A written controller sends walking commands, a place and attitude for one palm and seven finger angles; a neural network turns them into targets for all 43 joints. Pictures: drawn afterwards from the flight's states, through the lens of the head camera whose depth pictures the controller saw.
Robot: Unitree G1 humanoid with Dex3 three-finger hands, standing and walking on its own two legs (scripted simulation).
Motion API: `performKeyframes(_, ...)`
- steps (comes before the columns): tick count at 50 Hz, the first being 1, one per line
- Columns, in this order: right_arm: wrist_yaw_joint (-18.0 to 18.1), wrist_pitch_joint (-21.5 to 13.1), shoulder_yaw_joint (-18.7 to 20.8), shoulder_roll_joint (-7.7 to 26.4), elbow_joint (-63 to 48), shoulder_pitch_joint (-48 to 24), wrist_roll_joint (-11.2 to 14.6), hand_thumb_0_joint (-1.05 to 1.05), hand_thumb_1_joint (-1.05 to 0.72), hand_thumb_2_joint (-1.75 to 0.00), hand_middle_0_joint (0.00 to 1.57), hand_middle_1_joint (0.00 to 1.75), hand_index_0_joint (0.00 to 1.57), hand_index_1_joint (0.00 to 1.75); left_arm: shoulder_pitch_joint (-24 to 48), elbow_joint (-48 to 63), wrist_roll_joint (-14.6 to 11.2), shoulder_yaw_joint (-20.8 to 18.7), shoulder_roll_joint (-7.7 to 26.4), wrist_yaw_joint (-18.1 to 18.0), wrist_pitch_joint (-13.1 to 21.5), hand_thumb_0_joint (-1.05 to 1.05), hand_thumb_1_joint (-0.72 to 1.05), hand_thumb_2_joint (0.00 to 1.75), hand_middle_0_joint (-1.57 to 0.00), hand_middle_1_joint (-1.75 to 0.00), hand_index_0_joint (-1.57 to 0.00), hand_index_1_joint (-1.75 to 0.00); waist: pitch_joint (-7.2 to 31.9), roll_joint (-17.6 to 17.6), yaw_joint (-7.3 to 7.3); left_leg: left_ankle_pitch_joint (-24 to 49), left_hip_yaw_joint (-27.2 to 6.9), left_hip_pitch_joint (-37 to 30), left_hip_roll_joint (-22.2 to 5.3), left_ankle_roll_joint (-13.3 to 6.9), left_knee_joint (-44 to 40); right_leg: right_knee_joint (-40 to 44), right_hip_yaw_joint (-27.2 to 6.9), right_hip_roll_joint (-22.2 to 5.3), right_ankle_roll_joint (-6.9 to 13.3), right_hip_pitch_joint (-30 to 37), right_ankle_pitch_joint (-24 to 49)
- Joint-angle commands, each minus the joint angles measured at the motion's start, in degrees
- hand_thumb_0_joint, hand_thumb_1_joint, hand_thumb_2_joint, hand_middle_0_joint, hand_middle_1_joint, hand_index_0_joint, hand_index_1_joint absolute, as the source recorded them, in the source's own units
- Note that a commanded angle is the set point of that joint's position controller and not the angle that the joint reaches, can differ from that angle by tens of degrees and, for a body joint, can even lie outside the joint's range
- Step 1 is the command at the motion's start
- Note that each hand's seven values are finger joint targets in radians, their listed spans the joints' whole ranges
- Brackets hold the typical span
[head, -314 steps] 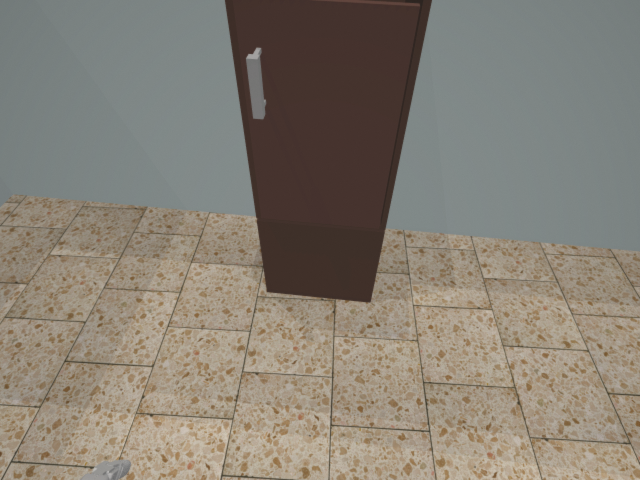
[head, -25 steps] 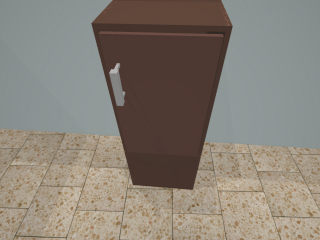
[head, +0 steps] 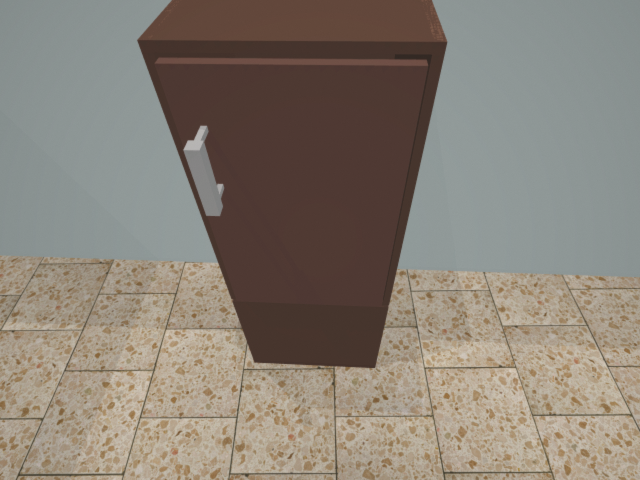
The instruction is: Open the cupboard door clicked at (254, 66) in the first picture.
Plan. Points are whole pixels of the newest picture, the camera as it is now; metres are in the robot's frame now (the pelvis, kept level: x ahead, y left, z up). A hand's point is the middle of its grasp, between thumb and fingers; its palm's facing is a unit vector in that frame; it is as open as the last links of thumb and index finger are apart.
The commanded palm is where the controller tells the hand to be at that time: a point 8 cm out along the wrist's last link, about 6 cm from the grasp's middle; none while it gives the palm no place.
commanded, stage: look again from close up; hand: left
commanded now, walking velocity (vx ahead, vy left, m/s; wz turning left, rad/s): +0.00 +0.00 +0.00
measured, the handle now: (208, 171) +0.53 +0.21 +0.09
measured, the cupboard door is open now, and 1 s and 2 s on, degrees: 0 0 0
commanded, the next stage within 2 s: raise the hand with hooked fingers in 0.36 s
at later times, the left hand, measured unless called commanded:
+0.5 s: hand out of the picture +0.05 +0.15 -0.17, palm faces +0.09 -0.97 -0.21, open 7.3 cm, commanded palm +0.12 +0.21 -0.07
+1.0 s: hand (164, 466) +0.15 +0.19 -0.03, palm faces +0.14 -0.99 -0.02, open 9.3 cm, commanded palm +0.15 +0.24 -0.01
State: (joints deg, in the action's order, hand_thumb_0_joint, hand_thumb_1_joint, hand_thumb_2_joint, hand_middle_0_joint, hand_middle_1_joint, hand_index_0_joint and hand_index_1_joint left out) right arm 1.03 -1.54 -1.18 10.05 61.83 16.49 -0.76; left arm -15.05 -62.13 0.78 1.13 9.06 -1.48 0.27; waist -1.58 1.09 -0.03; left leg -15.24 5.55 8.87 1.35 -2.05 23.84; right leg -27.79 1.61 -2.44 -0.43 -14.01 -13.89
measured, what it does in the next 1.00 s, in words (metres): lowers itself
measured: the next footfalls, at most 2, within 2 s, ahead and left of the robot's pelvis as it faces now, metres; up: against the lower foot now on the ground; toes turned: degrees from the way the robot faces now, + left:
none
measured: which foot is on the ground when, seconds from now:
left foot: down 0.00-1.00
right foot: down 0.00-1.00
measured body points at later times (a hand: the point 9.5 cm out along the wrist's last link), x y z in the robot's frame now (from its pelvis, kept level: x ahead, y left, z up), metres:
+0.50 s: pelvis +0.02 -0.03 +0.00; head +0.04 -0.04 +0.45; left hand +0.05 +0.20 -0.15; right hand +0.04 -0.26 -0.16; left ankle -0.03 +0.09 -0.74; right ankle +0.01 -0.12 -0.74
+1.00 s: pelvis -0.03 -0.03 -0.07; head +0.01 -0.01 +0.38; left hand +0.13 +0.25 -0.02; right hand +0.21 -0.26 -0.10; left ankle -0.03 +0.09 -0.74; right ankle +0.01 -0.12 -0.74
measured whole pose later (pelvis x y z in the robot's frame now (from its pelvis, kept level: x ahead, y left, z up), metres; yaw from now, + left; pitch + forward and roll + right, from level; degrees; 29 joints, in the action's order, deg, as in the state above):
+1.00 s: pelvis -0.03 -0.03 -0.07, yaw +4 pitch +9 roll -1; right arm 3.1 -15.6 1.8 16.2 29.3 9.8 1.6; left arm -21.6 -6.9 -17.0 -13.0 12.5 20.5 28.3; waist 3.9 -1.6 3.0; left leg -28.2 -0.9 39.7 -1.8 0.7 58.9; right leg -56.7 7.6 -1.4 2.8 -40.2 -25.4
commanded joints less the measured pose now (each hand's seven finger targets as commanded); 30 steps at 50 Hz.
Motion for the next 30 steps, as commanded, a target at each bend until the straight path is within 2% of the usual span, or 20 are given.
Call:
performKeyframes(1, 0.64, -0.99, 1.09, 4.97, -1.15, 2.57, -0.02, 0.0, -0.9, -0.9, 0.2, 0.3, 0.2, 0.3, -2.78, 1.27, -0.06, -1.39, 6.6, -0.47, 1.28, 0.0, 0.9, 0.9, -0.2, -0.3, -0.2, -0.3, 0.6, -1.16, 0.26, 10.7, -6.56, 2.33, -7.5, -0.47, -4.6, 3.11, -4.46, -4.12, 2.69, 3.74, 11.39)
performKeyframes(6, 0.77, -0.8, 1.14, 4.23, 0.02, 2.5, -0.06, 0.0, -0.9, -0.9, 0.2, 0.3, 0.2, 0.3, -2.19, 1.01, -0.07, -1.44, 6.56, -0.53, 1.37, 0.0, 0.9, 0.9, -0.2, -0.3, -0.2, -0.3, -0.5, -1.92, 0.24, 10.74, -6.2, 2.12, -7.43, -0.06, -4.07, 3.63, -4.72, -4.26, 2.97, 3.73, 13.66)
performKeyframes(14, 0.99, -0.81, 1.32, 4.37, 1.02, 2.33, -0.06, 0.0, -0.9, -0.9, 0.2, 0.3, 0.2, 0.3, -1.94, 0.98, -0.12, -1.74, 6.88, -0.59, 1.64, 0.0, 0.9, 0.9, -0.2, -0.3, -0.2, -0.3, 1.26, -2.27, 0.23, 12.87, -5.5, 0.15, -7.61, 0.51, -3.17, 3.76, -4.88, -4.57, 3.32, 5.28, 18.46)
performKeyframes(17, 1.1, -0.7, 1.27, 4.24, 1.33, 2.18, -0.06, 0.0, -0.9, -0.9, 0.2, 0.3, 0.2, 0.3, -2.03, 0.91, -0.15, -1.81, 6.85, -0.58, 1.63, 0.0, 0.9, 0.9, -0.2, -0.3, -0.2, -0.3, 0.85, -1.58, 0.28, 12.46, -5.46, 0.19, -7.6, 0.67, -3.23, 4.17, -4.98, -4.54, 3.43, 5.38, 18.66)
performKeyframes(20, 1.09, -0.56, 1.42, 4.27, 1.32, 2.02, -0.01, 0.0, -0.9, -0.9, 0.2, 0.3, 0.2, 0.3, -2.08, 0.84, -0.18, -1.84, 7.27, -0.55, 1.72, 0.0, 0.9, 0.9, -0.2, -0.3, -0.2, -0.3, 0.88, -2.39, 0.16, 11.42, -5.2, 0.01, -7.5, 0.92, -2.98, 4.71, -5.07, -4.74, 3.56, 5.67, 19.32)
performKeyframes(22, 1.14, -0.49, 1.41, 4.24, 1.51, 1.91, -0.04, 0.0, -0.9, -0.9, 0.2, 0.3, 0.2, 0.3, -2.01, 0.84, -0.17, -1.86, 7.11, -0.58, 1.72, 0.0, 0.9, 0.9, -0.2, -0.3, -0.2, -0.3, 0.5, -1.49, 0.16, 11.53, -5.19, 0.04, -7.55, 0.96, -3.12, 4.98, -5.09, -4.68, 3.63, 5.49, 19.18)
performKeyframes(23, 0.55, -0.31, 2.38, 6.07, -2.56, -4.4, 0.77, 0.0, -0.9, -0.9, 0.2, 0.3, 0.2, 0.3, -8.3, -1.89, 0.12, -2.37, 7.92, -2.99, 2.18, 0.0, 0.9, 0.9, -0.2, -0.3, -0.2, -0.3, -3.36, -5.37, 2.81, 6.03, -2.08, 7.06, -7.72, 2.75, 9.95, 4.92, -8.58, -8.69, -0.08, 5.22, 41.21)
performKeyframes(24, 3.13, -9.34, 3.32, 14.85, -22.35, -2.88, 3.69, 0.0, -0.9, -0.9, 0.2, 0.3, 0.2, 0.3, 35.78, 85.0, -11.72, -10.85, 21.84, -1.67, 15.26, 0.0, 0.88, 0.89, -0.2, -0.32, -0.2, -0.32, 25.63, 5.43, -4.22, 17.87, -4.05, -6.91, -1.04, 0.2, 0.96, 0.38, -5.83, -3.24, 2.54, 12.1, 34.71)
performKeyframes(25, 5.13, -13.78, 2.04, 9.84, -19.48, -7.0, 2.26, 0.0, -0.9, -0.9, 0.2, 0.3, 0.2, 0.3, 8.84, 69.13, -6.8, -10.91, 17.89, -3.3, 12.24, 0.0, 0.85, 0.88, -0.2, -0.33, -0.2, -0.33, 23.68, 16.28, 1.17, 28.41, -2.16, -9.5, -1.74, -0.61, 0.66, -1.8, -3.47, 0.36, 3.92, 11.75, 24.83)
performKeyframes(26, 5.46, -14.85, 2.72, 10.29, -16.08, -6.83, 3.03, 0.0, -0.9, -0.9, 0.2, 0.3, 0.2, 0.3, 7.78, 65.45, -8.64, -8.65, 13.89, -6.09, 9.72, 0.0, 0.83, 0.87, -0.21, -0.34, -0.21, -0.34, 19.52, 16.11, -0.31, 24.3, -3.22, -6.13, -2.58, 1.19, 2.31, -0.6, -0.68, 0.53, 3.34, 6.78, 16.08)
performKeyframes(27, 4.82, -14.55, 2.83, 7.44, -16.23, -4.62, 3.81, 0.0, -0.9, -0.9, 0.2, 0.3, 0.2, 0.3, -8.57, 54.21, -9.62, -2.23, 0.19, -4.85, 4.61, 0.0, 0.81, 0.86, -0.21, -0.36, -0.21, -0.36, 11.82, 7.41, -1.3, 23.86, -4.15, -2.07, -3.4, 0.88, 2.0, 0.03, 1.25, 0.85, 2.44, 3.07, 14.72)
performKeyframes(28, 4.53, -15.54, 3.23, 9.85, -21.33, -6.7, 4.05, 0.0, -0.9, -0.9, 0.2, 0.3, 0.2, 0.3, 1.29, 64.63, -11.56, -3.9, 2.71, -3.12, 6.59, 0.0, 0.78, 0.85, -0.21, -0.37, -0.21, -0.37, 5.42, 2.81, -1.68, 19.62, -5.34, 1.44, -2.69, 0.75, 3.33, -0.26, 1.45, 0.75, 1.77, -0.02, 15.4)
performKeyframes(29, 4.64, -16.17, 4.67, 11.36, -22.17, -5.61, 3.14, 0.0, -0.9, -0.9, 0.2, 0.3, 0.2, 0.3, 2.19, 64.65, -11.28, -9.35, 8.05, -1.77, 9.59, 0.0, 0.76, 0.84, -0.21, -0.39, -0.21, -0.39, 7.59, -3.02, -2.74, 16.56, -4.79, 3.24, -2.23, 0.55, 5.47, -0.63, 2.13, 0.96, 1.31, -2.5, 12.97)
performKeyframes(30, 4.57, -16.61, 5.0, 11.18, -23.34, -5.45, 2.12, 0.0, -0.9, -0.9, 0.2, 0.3, 0.2, 0.3, -0.55, 60.21, -10.93, -10.17, 7.18, -0.02, 12.55, 0.0, 0.74, 0.83, -0.21, -0.4, -0.21, -0.4, 4.64, -8.49, -2.49, 12.93, -4.87, 7.49, -1.67, 0.35, 7.34, -1.5, 2.82, 1.34, 0.69, -6.46, 9.72)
